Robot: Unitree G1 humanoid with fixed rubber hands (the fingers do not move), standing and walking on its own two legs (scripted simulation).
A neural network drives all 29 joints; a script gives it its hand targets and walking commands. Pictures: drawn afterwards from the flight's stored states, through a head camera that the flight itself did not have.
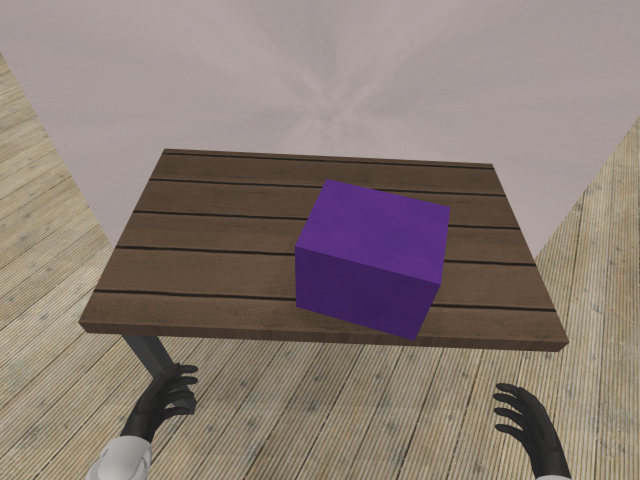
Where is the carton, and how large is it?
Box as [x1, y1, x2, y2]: [295, 179, 449, 340]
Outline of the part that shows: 326,179 295,244 296,306 413,340 440,284 449,207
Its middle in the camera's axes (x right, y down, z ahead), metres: +0.09 +0.03 +0.70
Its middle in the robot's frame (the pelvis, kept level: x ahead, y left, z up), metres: +0.49 -0.07 -0.07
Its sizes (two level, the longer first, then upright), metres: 0.226 0.173 0.177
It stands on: a table, 0.61 m high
